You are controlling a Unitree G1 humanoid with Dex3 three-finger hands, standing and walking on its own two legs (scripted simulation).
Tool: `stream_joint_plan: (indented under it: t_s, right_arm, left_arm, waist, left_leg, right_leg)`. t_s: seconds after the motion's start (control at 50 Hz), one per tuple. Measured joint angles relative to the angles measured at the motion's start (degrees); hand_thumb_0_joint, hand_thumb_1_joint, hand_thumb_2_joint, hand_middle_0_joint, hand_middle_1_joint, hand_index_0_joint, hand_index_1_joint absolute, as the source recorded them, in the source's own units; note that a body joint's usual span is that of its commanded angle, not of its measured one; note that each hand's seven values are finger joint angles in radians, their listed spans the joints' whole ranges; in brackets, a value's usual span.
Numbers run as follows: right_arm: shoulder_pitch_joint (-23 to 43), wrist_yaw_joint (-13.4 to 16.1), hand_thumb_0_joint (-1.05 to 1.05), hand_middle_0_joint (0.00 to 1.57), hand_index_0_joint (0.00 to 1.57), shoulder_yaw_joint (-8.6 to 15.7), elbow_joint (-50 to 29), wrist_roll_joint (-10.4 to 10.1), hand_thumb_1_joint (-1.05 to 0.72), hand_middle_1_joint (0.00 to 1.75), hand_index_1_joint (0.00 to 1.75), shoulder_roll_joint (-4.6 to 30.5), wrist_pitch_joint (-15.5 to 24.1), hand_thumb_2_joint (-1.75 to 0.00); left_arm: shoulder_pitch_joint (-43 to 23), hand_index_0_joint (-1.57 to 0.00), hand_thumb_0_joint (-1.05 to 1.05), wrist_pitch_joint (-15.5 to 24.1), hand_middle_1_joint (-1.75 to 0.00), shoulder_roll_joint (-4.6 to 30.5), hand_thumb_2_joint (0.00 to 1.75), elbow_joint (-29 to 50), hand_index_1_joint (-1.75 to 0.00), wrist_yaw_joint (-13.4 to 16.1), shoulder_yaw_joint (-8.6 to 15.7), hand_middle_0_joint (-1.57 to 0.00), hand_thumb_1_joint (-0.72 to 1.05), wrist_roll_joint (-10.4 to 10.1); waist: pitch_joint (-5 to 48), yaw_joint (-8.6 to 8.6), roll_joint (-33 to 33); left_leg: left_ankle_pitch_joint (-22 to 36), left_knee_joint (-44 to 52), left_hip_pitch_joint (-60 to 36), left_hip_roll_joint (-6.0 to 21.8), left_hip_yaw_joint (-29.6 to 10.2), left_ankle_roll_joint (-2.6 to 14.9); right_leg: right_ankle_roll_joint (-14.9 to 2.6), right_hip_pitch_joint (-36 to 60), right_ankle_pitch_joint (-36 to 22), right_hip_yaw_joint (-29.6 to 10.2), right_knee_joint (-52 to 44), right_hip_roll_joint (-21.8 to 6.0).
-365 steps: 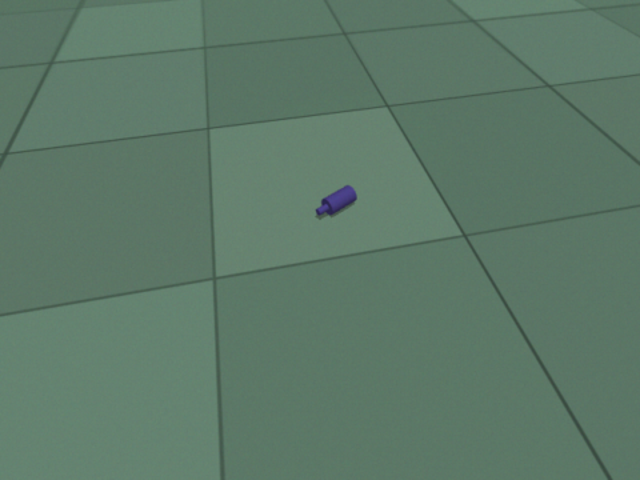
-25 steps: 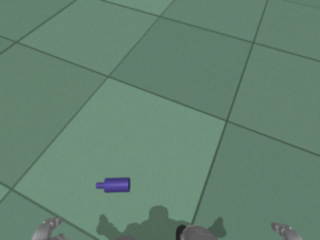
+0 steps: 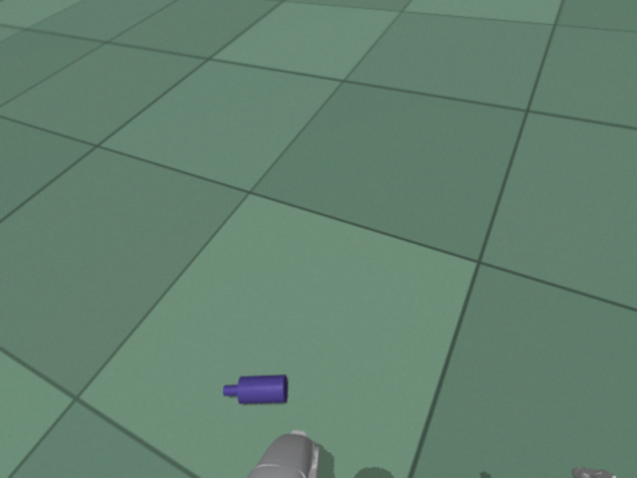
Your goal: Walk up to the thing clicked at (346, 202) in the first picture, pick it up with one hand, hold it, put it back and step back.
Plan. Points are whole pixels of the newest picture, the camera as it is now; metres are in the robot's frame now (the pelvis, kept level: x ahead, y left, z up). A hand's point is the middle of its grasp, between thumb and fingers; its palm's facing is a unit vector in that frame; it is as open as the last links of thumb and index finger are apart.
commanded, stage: walk up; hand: left
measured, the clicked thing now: (254, 389) +0.47 +0.31 -0.72
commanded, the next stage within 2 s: none
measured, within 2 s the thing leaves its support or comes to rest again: neither
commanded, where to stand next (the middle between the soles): +0.13 +0.05 m, yaw +2 degrees
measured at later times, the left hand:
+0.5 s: hand out of the picture +0.09 +0.32 -0.17, palm faces -0.01 -0.93 -0.37, open 7.3 cm
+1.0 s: hand out of the picture +0.00 +0.31 -0.11, palm faces +0.11 -0.87 -0.48, open 7.3 cm
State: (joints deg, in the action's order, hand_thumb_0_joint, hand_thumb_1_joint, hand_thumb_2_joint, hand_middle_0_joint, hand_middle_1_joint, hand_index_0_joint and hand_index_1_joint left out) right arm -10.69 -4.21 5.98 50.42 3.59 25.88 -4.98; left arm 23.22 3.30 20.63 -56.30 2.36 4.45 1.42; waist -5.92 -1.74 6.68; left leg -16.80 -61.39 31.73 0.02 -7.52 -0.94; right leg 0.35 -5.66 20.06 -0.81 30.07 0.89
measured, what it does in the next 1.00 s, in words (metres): steps on the spot: left foot, then right foot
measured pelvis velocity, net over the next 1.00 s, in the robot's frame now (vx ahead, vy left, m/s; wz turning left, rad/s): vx -0.01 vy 0.01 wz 0.07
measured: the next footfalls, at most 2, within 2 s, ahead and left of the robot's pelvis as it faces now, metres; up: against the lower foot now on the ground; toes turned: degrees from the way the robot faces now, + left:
left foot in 0.18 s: +0.12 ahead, +0.19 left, +0.00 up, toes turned +1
right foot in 0.62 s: +0.03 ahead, -0.12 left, +0.00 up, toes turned -1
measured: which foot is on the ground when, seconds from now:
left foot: up 0.00-0.16, down 0.18-0.64, up 0.66-1.00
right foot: down 0.00-0.20, up 0.22-0.60, down 0.62-1.00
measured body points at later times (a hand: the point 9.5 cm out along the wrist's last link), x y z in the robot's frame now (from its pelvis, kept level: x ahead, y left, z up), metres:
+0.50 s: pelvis +0.00 +0.04 -0.01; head +0.04 +0.07 +0.43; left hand +0.09 +0.37 -0.14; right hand +0.11 -0.27 -0.11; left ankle +0.08 +0.19 -0.73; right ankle +0.02 -0.09 -0.70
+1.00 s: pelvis -0.01 +0.01 +0.00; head +0.00 -0.02 +0.45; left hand +0.00 +0.35 -0.08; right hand +0.06 -0.31 -0.14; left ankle +0.02 +0.18 -0.68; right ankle -0.01 -0.11 -0.73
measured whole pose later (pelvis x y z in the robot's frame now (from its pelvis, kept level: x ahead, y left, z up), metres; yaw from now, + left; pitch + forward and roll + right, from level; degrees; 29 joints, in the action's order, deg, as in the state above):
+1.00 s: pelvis -0.01 +0.01 +0.00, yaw +4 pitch -4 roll +0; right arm -16.8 -3.6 4.3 54.1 1.7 25.7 -1.8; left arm 19.8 5.0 21.8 -50.7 0.0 4.6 1.1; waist -4.5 -1.6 5.0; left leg -19.5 -55.2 25.5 -0.7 -6.9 -0.6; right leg 0.0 -10.4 18.3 3.4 32.5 -3.3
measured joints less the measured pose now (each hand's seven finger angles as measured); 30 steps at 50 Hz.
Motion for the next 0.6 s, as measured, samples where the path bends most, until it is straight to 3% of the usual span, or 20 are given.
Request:
stream_joint_plan:
  t_s: [0.08,0.14,0.18,0.22,0.3,0.42,0.54,0.6]
  right_arm:
    - [-0.3,-0.3,0.00,0.20,0.21,0.9,0.0,-0.5,-0.90,0.30,0.30,0.3,-0.8,-0.90]
    - [0.1,0.0,0.00,0.20,0.20,0.5,0.8,-1.7,-0.90,0.30,0.30,-0.6,0.0,-0.90]
    - [0.6,0.5,0.00,0.20,0.20,0.1,1.5,-2.3,-0.90,0.30,0.30,-1.8,1.1,-0.90]
    - [2.0,1.1,0.00,0.20,0.20,-0.5,1.5,-2.3,-0.90,0.30,0.30,-3.9,2.5,-0.90]
    - [2.1,1.5,0.00,0.20,0.21,-2.5,0.7,-2.9,-0.90,0.30,0.30,-6.1,4.4,-0.90]
    - [1.4,3.3,0.00,0.21,0.21,-4.1,-0.2,-2.7,-0.90,0.30,0.30,-6.7,6.2,-0.89]
    - [1.4,6.0,0.00,0.21,0.21,-2.9,-1.6,-2.4,-0.89,0.30,0.30,-3.5,5.8,-0.89]
    - [1.3,6.4,0.00,0.21,0.21,-2.4,-2.3,-2.4,-0.89,0.30,0.30,-1.5,5.2,-0.90]
  left_arm:
    - [0.6,-0.21,0.01,0.4,-0.30,1.9,0.90,1.8,-0.30,0.9,0.7,-0.21,0.90,0.5]
    - [-0.8,-0.21,0.01,0.0,-0.30,3.7,0.90,3.4,-0.30,0.6,0.8,-0.21,0.90,0.4]
    - [-2.5,-0.21,0.01,-0.6,-0.30,5.0,0.90,4.4,-0.30,0.1,0.6,-0.20,0.90,0.0]
    - [-5.1,-0.21,0.01,-1.4,-0.30,5.7,0.90,5.1,-0.30,0.0,0.5,-0.20,0.91,-0.5]
    - [-8.6,-0.21,0.01,-2.6,-0.30,4.3,0.90,4.8,-0.30,-0.6,-1.3,-0.20,0.91,-1.1]
    - [-10.7,-0.21,0.01,-4.4,-0.30,3.4,0.90,5.1,-0.30,-2.5,-1.0,-0.20,0.91,-0.5]
    - [-13.4,-0.21,0.00,-6.5,-0.30,3.1,0.90,7.1,-0.30,-3.3,0.5,-0.20,0.91,-0.1]
    - [-13.8,-0.21,0.00,-6.3,-0.30,3.2,0.90,7.8,-0.30,-3.7,1.1,-0.20,0.91,-0.3]
  waist:
    - [-1.1,-0.01,0.7]
    - [-1.6,0.12,-0.2]
    - [-2.2,0.17,-2.4]
    - [-4.5,-0.70,-6.6]
    - [-3.7,0.63,-6.9]
    - [-1.6,1.27,-9.8]
    - [-3.4,1.57,-9.2]
    - [-3.8,1.90,-8.1]
  left_leg:
    - [1.1,6.0,-1.5,1.1,-0.9,-0.33]
    - [0.2,16.3,-6.2,2.7,1.3,0.35]
    - [2.3,21.8,-9.6,2.0,3.4,0.15]
    - [2.4,21.7,-10.7,-0.4,6.2,-0.13]
    - [2.4,22.6,-11.2,0.5,5.6,1.12]
    - [3.1,24.7,-12.2,1.1,7.2,0.55]
    - [2.8,21.5,-9.0,3.4,6.8,-0.39]
    - [2.6,19.2,-6.2,4.5,5.9,-1.19]
  right_leg:
    - [1.01,-0.5,1.2,0.7,1.5,-1.2]
    - [2.10,-1.9,3.4,1.4,4.6,-2.7]
    - [2.62,-3.7,6.0,1.3,9.0,-4.7]
    - [0.72,-6.8,7.4,-2.0,16.8,-6.8]
    - [-1.63,-12.8,11.5,-3.4,28.3,-1.5]
    - [-1.52,-15.8,9.3,-2.9,24.4,-1.4]
    - [-0.89,-18.0,8.2,-0.8,25.3,-1.4]
    - [-1.38,-15.7,5.4,0.0,19.6,-1.6]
